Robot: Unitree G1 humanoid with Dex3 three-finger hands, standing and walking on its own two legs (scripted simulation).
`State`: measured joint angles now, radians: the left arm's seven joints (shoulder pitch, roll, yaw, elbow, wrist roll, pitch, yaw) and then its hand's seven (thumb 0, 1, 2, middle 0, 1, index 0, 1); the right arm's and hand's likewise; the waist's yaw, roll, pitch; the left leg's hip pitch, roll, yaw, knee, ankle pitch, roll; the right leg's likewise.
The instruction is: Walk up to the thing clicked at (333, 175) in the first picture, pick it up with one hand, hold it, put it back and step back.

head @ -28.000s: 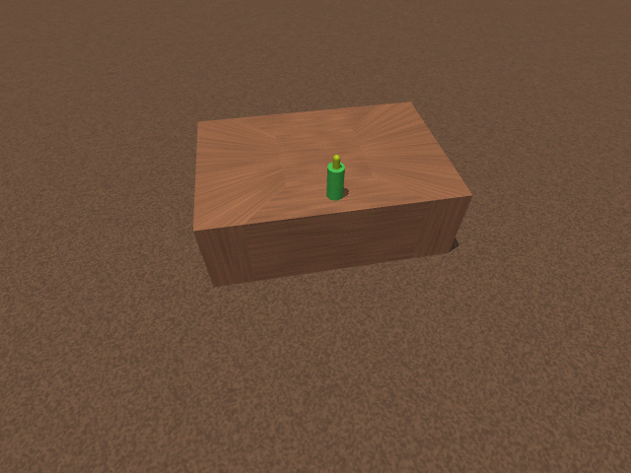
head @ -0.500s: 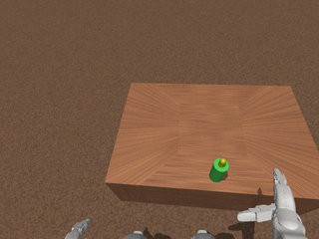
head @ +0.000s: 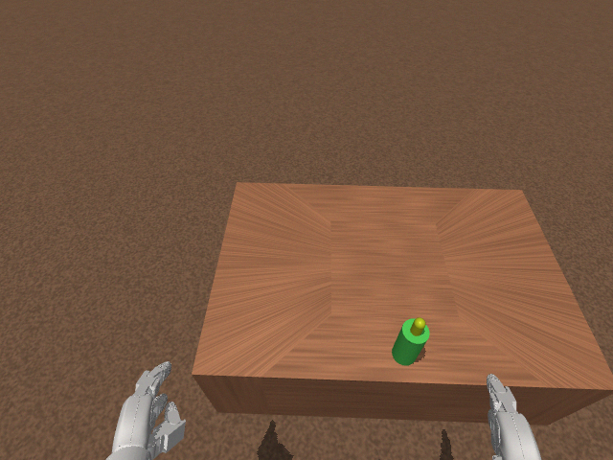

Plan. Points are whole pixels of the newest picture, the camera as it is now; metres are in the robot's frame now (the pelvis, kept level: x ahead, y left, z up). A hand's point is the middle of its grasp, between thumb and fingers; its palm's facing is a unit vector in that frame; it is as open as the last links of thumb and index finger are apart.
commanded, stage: home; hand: right
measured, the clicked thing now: (411, 338) +0.42 -0.21 -0.31
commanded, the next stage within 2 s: stand in 1.74 s
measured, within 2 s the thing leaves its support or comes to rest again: neither
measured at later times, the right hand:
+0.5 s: hand (474, 447) +0.17 -0.19 -0.06, palm faces +0.09 +0.96 -0.27, open 17.4 cm
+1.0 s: hand (477, 441) +0.17 -0.20 -0.06, palm faces +0.08 +0.96 -0.28, open 17.5 cm
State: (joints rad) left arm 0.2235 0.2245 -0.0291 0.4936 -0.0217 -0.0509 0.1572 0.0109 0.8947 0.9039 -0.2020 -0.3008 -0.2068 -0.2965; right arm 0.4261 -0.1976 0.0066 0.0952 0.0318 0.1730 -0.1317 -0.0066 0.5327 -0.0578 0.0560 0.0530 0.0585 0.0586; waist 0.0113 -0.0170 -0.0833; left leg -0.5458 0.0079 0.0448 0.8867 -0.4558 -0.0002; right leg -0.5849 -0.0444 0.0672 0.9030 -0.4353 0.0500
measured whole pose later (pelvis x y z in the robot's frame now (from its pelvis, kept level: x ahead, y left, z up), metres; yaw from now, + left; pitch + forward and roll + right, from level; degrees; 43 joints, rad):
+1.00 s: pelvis +0.00 -0.02 -0.01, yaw +1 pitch +7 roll +2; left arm 0.27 0.21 -0.03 0.51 -0.01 -0.11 0.16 0.01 0.89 0.91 -0.20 -0.31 -0.21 -0.30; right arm 0.46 -0.21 0.01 0.00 0.02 0.23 -0.14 -0.01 0.56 -0.04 0.05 0.05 0.05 0.05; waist 0.02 -0.03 -0.09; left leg -0.57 0.01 0.02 0.91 -0.46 -0.03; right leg -0.62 -0.04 0.04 0.96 -0.47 0.02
